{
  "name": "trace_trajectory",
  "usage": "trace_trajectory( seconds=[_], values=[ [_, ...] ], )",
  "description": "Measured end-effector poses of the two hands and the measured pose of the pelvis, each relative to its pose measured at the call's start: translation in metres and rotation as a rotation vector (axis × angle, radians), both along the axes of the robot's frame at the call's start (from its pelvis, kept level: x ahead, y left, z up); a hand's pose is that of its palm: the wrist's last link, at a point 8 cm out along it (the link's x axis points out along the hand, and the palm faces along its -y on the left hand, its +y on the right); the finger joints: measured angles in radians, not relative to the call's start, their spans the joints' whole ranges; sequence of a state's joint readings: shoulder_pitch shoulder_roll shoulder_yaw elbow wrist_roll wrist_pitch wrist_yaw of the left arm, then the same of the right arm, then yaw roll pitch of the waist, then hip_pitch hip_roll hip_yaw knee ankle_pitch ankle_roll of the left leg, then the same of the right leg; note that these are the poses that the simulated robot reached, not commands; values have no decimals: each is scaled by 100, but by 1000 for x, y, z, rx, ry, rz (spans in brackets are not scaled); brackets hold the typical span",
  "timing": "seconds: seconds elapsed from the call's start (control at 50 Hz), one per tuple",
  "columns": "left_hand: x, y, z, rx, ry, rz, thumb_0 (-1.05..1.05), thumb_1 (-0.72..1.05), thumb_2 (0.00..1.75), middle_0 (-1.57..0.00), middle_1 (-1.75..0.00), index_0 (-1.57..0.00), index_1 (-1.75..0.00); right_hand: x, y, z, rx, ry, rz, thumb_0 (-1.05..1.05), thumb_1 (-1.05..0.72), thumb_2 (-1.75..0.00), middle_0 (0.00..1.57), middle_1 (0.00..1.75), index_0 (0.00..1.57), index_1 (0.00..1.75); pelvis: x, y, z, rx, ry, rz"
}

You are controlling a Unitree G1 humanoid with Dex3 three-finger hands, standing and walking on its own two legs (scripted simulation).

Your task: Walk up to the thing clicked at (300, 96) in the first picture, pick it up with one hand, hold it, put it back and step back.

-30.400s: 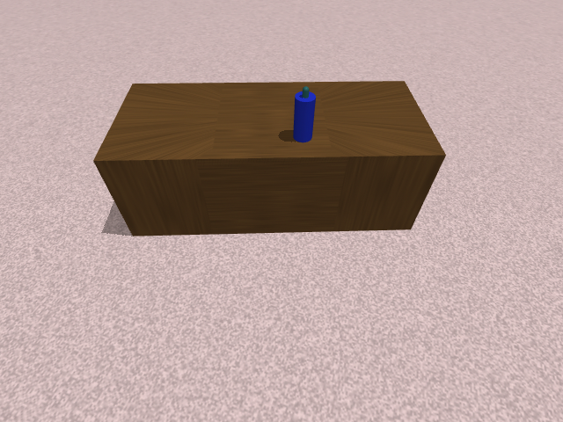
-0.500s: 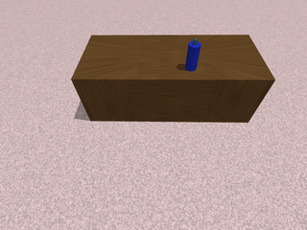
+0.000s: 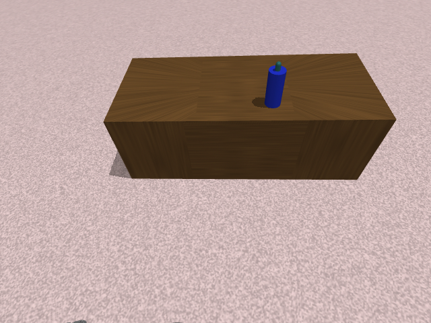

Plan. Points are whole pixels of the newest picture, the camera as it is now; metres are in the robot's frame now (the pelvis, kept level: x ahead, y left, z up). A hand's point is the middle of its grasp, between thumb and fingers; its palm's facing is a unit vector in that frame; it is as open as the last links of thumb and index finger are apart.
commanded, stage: step back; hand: right
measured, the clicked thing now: (275, 84) +1.07 -0.21 -0.21
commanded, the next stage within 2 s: stand in 0.12 s
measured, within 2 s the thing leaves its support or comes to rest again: neither
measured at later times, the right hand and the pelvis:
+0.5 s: hand out of the picture +0.14 -0.22 -0.13, palm faces -0.02 +0.94 -0.34, open 7.4 cm; pelvis +0.02 +0.02 +0.02, yaw +0 degrees
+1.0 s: hand out of the picture +0.08 -0.24 -0.14, palm faces -0.02 +0.95 -0.32, open 7.4 cm; pelvis +0.01 +0.01 +0.02, yaw +0 degrees
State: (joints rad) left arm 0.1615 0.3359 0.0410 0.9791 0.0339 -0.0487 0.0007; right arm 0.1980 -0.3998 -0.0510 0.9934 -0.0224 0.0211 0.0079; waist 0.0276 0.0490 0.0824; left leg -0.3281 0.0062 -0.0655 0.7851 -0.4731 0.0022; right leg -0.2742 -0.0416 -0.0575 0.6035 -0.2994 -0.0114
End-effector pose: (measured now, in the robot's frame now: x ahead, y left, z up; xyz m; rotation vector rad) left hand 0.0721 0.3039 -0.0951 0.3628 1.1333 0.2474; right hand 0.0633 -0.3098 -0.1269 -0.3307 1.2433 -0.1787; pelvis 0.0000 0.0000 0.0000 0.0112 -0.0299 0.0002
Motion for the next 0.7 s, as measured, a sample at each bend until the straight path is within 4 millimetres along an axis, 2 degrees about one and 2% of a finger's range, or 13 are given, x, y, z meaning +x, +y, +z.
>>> trace_trajectory(
  seconds=[0.1,0.18,0.3,0.44,0.56,0.7],
  values=[
    [12,24,-11,-1,5,19,0,90,90,-20,-30,-21,-30,13,19,-1,-14,-3,10,0,-90,-90,20,30,20,30,6,16,-6,18,-8,7],
    [20,32,-15,-17,19,36,0,90,90,-20,-30,-21,-30,21,34,6,-3,-13,17,0,-90,-90,20,30,20,30,12,22,-2,5,-4,3],
    [23,27,-16,-57,54,20,0,90,90,-20,-30,-20,-30,46,46,19,11,-65,15,0,-90,-90,20,30,20,30,21,25,7,-10,-9,-2],
    [26,17,-12,-81,66,7,0,90,90,-20,-30,-21,-30,68,44,29,9,-117,22,0,-90,-90,20,30,20,30,24,26,14,-11,-14,-5],
    [26,14,-7,-76,67,1,0,90,90,-20,-30,-21,-30,68,40,31,11,-115,17,0,-90,-90,20,30,20,30,22,23,17,-10,-13,-5],
    [22,13,-3,-61,75,0,0,90,90,-20,-30,-21,-30,50,33,27,17,-73,-5,0,-90,-90,20,30,20,30,19,19,18,-10,-14,-4]
  ],
)
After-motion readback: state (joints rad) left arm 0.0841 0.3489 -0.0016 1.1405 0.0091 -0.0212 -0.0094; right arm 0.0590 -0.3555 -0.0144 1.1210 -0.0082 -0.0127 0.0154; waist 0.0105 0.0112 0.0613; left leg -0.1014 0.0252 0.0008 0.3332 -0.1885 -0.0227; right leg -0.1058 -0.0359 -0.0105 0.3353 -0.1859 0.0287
